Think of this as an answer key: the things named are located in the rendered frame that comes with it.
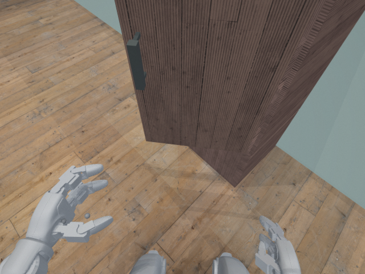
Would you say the robot left hand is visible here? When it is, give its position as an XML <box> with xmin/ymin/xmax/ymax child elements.
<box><xmin>26</xmin><ymin>164</ymin><xmax>113</xmax><ymax>247</ymax></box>

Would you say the robot right hand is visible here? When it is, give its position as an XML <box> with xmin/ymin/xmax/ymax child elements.
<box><xmin>255</xmin><ymin>215</ymin><xmax>301</xmax><ymax>274</ymax></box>

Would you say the handle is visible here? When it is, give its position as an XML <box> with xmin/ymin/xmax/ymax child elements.
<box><xmin>126</xmin><ymin>32</ymin><xmax>147</xmax><ymax>90</ymax></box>

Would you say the robot thigh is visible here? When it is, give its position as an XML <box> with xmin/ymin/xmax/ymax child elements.
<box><xmin>129</xmin><ymin>253</ymin><xmax>167</xmax><ymax>274</ymax></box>
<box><xmin>212</xmin><ymin>256</ymin><xmax>250</xmax><ymax>274</ymax></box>

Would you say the cupboard door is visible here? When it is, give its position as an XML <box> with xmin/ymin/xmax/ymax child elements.
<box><xmin>115</xmin><ymin>0</ymin><xmax>320</xmax><ymax>153</ymax></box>

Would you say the robot right thigh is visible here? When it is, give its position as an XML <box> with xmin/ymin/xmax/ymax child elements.
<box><xmin>212</xmin><ymin>256</ymin><xmax>250</xmax><ymax>274</ymax></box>

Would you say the left robot forearm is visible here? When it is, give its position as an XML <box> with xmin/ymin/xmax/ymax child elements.
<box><xmin>0</xmin><ymin>237</ymin><xmax>54</xmax><ymax>274</ymax></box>

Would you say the robot left thigh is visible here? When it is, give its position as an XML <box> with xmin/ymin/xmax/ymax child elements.
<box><xmin>129</xmin><ymin>253</ymin><xmax>167</xmax><ymax>274</ymax></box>

